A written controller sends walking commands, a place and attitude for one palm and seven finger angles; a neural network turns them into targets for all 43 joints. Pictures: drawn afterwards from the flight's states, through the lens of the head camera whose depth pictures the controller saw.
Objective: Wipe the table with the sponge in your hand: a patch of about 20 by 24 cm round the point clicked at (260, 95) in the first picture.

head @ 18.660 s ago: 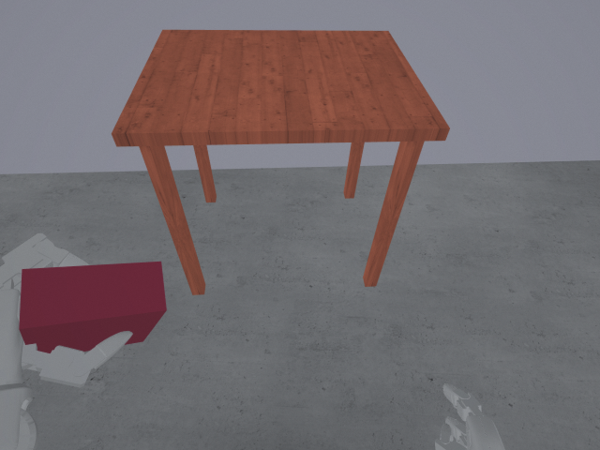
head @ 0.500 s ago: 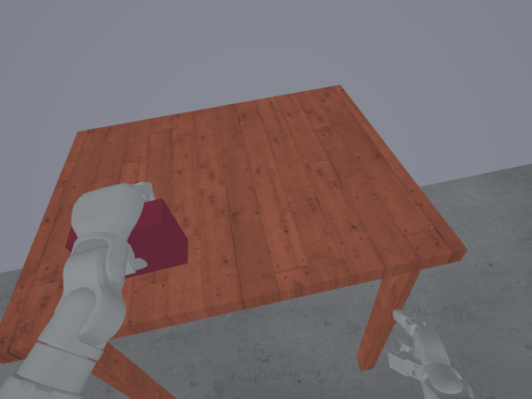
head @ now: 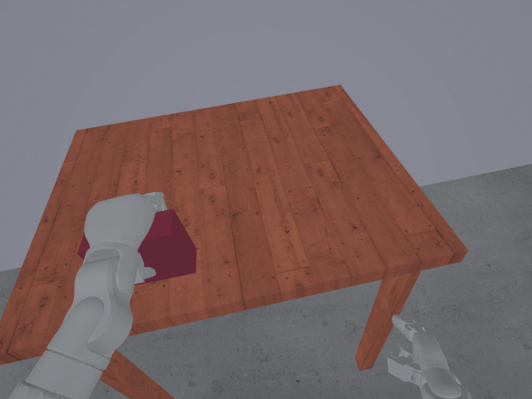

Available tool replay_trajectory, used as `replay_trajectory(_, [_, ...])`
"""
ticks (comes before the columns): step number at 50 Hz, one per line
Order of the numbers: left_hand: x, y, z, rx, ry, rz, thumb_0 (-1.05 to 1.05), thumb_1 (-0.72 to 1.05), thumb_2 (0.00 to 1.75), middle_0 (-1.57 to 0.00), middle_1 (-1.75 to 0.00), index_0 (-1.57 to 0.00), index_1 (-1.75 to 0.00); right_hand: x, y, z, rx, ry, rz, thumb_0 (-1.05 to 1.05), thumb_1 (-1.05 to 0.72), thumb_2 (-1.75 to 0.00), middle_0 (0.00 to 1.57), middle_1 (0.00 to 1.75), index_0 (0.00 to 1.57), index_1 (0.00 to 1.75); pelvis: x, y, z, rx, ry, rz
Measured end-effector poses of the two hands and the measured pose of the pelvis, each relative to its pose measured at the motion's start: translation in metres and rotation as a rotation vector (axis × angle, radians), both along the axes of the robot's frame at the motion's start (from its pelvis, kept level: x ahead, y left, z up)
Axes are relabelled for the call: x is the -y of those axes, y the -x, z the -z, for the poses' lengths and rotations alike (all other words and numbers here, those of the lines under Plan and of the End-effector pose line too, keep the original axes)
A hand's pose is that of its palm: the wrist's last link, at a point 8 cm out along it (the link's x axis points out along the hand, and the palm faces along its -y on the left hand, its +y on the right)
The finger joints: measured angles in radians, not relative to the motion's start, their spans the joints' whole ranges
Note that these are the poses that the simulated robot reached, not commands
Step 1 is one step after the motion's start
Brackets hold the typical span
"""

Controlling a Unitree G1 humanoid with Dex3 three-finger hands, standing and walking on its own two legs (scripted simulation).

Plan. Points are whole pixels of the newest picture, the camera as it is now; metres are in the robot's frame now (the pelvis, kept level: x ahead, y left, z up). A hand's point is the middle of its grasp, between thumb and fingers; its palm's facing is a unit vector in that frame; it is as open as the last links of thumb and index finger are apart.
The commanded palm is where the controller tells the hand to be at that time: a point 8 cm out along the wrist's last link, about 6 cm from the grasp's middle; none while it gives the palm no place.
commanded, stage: lower the sponge onto the table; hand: left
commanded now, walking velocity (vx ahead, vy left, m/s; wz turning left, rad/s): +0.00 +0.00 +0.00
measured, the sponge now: (147, 256) +0.29 +0.25 +0.06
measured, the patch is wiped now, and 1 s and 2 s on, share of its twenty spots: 0.00 0.00 0.35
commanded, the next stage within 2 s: wipe forward along the first lane in 1.14 s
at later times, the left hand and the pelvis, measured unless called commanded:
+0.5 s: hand (141, 252) +0.28 +0.25 +0.08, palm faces +0.02 -0.10 -0.99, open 9.4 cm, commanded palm +0.26 +0.25 +0.15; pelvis +0.00 +0.00 +0.00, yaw +0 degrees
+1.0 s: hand (144, 262) +0.28 +0.25 +0.06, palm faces -0.01 -0.10 -0.99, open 9.4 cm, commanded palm +0.25 +0.25 +0.12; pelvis +0.00 +0.00 +0.00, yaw +0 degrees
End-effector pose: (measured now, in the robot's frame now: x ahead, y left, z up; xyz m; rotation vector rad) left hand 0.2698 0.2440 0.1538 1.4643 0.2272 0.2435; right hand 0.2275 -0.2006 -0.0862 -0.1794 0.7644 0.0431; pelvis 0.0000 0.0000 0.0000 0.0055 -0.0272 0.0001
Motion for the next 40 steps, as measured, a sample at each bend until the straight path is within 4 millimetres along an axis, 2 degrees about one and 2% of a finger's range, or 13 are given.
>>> replay_trajectory(9, [-0.006,0.001,0.006,-0.001,0.006,-0.024,-0.01,-0.45,1.05,-0.80,-1.40,-0.81,-1.40,0.003,0.000,0.000,-0.006,0.010,0.006,0.02,-0.90,-0.89,0.20,0.30,0.20,0.30,0.000,-0.002,0.000,-0.002,0.002,-0.001])
replay_trajectory(40, [0.003,0.009,0.030,-0.014,0.015,-0.003,-0.01,-0.45,1.05,-0.80,-1.40,-0.81,-1.40,0.001,-0.001,0.001,-0.009,0.003,0.009,0.02,-0.90,-0.89,0.20,0.30,0.20,0.30,-0.001,-0.004,0.001,-0.008,0.003,0.004])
